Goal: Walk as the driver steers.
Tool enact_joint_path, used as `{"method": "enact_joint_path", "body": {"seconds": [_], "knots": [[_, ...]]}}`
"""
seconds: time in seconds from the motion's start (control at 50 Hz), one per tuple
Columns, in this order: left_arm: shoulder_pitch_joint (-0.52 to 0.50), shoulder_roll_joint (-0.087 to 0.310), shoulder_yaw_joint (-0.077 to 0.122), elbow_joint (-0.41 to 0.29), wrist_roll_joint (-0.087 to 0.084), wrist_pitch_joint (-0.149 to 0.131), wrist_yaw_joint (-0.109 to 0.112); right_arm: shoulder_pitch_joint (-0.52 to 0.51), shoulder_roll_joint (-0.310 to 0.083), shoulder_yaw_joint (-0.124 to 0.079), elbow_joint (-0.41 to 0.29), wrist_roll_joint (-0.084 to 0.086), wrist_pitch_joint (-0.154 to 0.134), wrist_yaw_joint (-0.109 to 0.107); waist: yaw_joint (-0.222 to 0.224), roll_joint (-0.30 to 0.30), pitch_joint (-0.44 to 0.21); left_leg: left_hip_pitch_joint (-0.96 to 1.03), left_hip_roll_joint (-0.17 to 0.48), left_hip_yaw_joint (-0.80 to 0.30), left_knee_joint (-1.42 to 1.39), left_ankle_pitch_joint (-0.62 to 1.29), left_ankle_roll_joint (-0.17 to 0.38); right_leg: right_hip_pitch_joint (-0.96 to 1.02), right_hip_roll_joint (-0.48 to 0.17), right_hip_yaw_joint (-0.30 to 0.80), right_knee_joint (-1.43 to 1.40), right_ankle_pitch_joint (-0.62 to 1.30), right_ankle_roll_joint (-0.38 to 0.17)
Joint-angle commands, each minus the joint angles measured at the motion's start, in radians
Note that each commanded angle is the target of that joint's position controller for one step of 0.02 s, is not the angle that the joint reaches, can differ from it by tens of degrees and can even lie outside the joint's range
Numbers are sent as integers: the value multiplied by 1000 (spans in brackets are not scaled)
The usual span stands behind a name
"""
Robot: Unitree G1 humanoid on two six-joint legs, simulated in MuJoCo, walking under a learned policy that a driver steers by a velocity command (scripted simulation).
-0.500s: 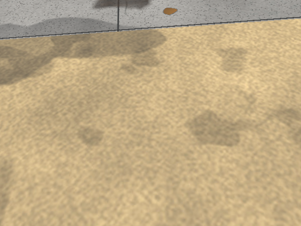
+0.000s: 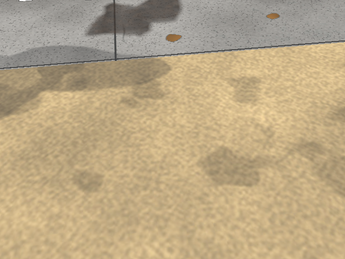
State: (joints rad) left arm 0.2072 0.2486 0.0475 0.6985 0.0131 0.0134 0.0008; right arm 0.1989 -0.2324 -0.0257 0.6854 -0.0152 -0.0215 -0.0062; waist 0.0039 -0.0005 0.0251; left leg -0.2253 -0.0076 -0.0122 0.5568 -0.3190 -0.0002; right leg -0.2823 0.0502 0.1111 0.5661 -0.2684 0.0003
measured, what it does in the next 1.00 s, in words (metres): walks ahead: left foot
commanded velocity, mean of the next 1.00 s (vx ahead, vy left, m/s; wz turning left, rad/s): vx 0.24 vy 0.00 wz -0.01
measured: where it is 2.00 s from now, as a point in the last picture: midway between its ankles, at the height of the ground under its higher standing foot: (176, 187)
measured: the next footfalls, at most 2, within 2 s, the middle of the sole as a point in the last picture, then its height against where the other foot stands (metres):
left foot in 1.00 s outside the picture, level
right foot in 1.56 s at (207, 209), level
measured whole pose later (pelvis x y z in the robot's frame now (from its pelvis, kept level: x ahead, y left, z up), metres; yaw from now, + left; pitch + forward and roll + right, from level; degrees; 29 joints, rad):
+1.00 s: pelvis +0.24 +0.02 -0.01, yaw +0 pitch +2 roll -1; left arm 0.49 0.28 0.05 0.86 -0.02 -0.05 0.01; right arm 0.01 -0.25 -0.02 0.61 0.02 -0.09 0.05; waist 0.09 0.02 0.03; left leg -0.52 0.01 0.03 0.53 -0.05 0.08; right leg 0.12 0.00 0.02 0.33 -0.47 0.00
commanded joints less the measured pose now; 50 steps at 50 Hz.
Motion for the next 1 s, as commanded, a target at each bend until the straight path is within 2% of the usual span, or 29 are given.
{"method": "enact_joint_path", "body": {"seconds": [0.02,0.3,0.32,0.36,0.38,0.4,0.42,0.44,0.46,0.5,0.52,0.54,0.56,0.58,0.6,0.62,0.64,0.66,0.68,0.7,0.74,0.8,0.86,0.92,0.94,0.96,0.98,1.0], "knots": [[-36,97,24,-74,-1,-18,5,-8,-108,-31,-74,1,-12,0,-11,-31,-62,10,60,-57,-78,152,29,25,-74,78,-84,168,-34],[-39,72,26,-64,-4,-13,19,17,-90,-33,-64,4,-18,-1,-3,-2,-51,-11,54,-56,-92,155,22,62,-71,69,-72,201,-28],[-28,63,24,-57,-2,-12,20,30,-83,-31,-58,2,-17,-2,-3,0,-70,-6,48,-51,-103,75,25,71,-61,58,-75,123,-28],[-20,70,28,-54,-10,-10,22,43,-105,-40,-57,10,-11,-8,-6,29,-28,-37,44,-72,-131,-187,59,11,-18,14,-44,-162,-39],[-19,71,29,-57,-14,-17,22,56,-118,-44,-57,15,-11,-12,-10,56,16,-50,70,-122,-165,-317,92,-54,-3,-10,-18,-269,-43],[-30,65,27,-64,-21,-31,19,82,-131,-47,-55,20,-14,-17,-22,86,55,-42,120,-203,-215,-410,131,-125,4,-37,32,-287,-43],[-42,46,23,-72,-29,-50,13,117,-152,-52,-45,24,-19,-19,-29,135,75,-14,200,-320,-282,-479,179,-180,10,-80,113,-235,-39],[-58,42,23,-78,-39,-69,7,126,-177,-60,-36,27,-23,-20,-29,162,109,-2,281,-423,-329,-499,224,-225,-10,-112,162,-180,-38],[-81,47,23,-84,-41,-84,2,134,-187,-63,-31,31,-25,-21,-37,154,134,-19,313,-467,-344,-462,246,-234,-38,-98,175,-168,-47],[-42,39,24,-71,-42,-104,-13,98,-181,-59,-36,36,-24,-15,-7,156,116,-37,281,-383,-317,-340,218,-138,-47,-118,65,-181,-73],[25,39,28,-41,-39,-109,-20,56,-171,-55,-46,43,-19,-9,32,148,89,-112,228,-297,-281,-274,182,29,-29,-135,-41,-105,-84],[111,63,42,-5,-31,-110,-23,30,-145,-48,-55,42,-20,-6,68,127,46,-190,167,-217,-197,-175,141,194,-26,-107,-59,-15,-83],[218,140,66,16,-26,-113,-20,-22,-85,-30,-88,38,-30,-7,107,-24,15,-299,51,-71,56,-58,67,300,-147,127,-171,-128,-141],[313,243,93,26,-25,-119,-31,-34,-87,-30,-131,44,-51,-14,127,-281,-19,-484,-44,13,380,-127,10,426,-350,524,-321,-164,-280],[308,187,72,24,-16,-125,-30,-25,-140,-46,-130,56,-65,-15,111,-221,-4,-620,-23,-81,574,-259,15,454,-416,631,-347,-118,-339],[273,144,57,17,-15,-129,-25,2,-143,-49,-112,65,-70,-6,77,-141,26,-674,18,-104,655,-197,37,458,-398,531,-320,-67,-319],[247,129,51,8,-14,-127,-22,8,-128,-45,-97,56,-73,0,64,-79,11,-690,51,-89,661,-108,53,455,-363,431,-320,-47,-286],[218,119,44,7,-15,-120,-20,-10,-121,-45,-96,42,-74,7,52,-47,26,-691,78,-80,628,-34,57,427,-338,357,-337,25,-261],[200,98,33,8,-12,-113,-18,-20,-119,-48,-92,33,-73,15,42,-55,26,-648,100,-68,590,19,52,386,-303,280,-355,106,-234],[200,86,26,14,-11,-106,-16,-17,-105,-44,-86,33,-70,25,36,-74,23,-613,103,-45,556,55,41,354,-276,219,-373,170,-222],[218,99,26,30,-21,-99,-8,-54,-79,-33,-90,28,-66,37,46,-74,34,-588,99,-1,453,111,12,317,-251,130,-397,269,-219],[232,140,29,52,-22,-90,8,-172,-44,-11,-121,29,-74,45,76,-73,58,-498,78,31,207,247,-11,244,-222,41,-416,306,-200],[262,178,34,77,-31,-90,10,-238,-70,-15,-138,39,-79,54,88,-96,74,-388,49,42,68,332,-6,207,-245,26,-433,272,-195],[251,187,39,97,-41,-88,8,-249,-108,-27,-148,43,-83,59,57,-97,83,-357,43,20,-1,317,40,278,-289,23,-396,359,-169],[241,196,42,99,-39,-85,8,-225,-125,-35,-144,41,-83,58,34,-102,59,-311,28,27,-13,292,59,306,-291,12,-350,481,-156],[231,209,46,99,-35,-81,9,-170,-146,-46,-132,37,-82,54,-2,-113,10,-223,1,50,-18,269,80,324,-282,-6,-270,656,-142],[220,207,45,98,-31,-74,10,-40,-177,-65,-96,35,-77,44,-73,-106,-76,-49,-29,76,-29,266,110,302,-247,-41,-111,803,-121],[214,189,36,85,-19,-72,14,130,-213,-82,-56,34,-70,31,-149,-85,-187,219,28,20,2,273,145,157,-207,-64,113,729,-89]]}}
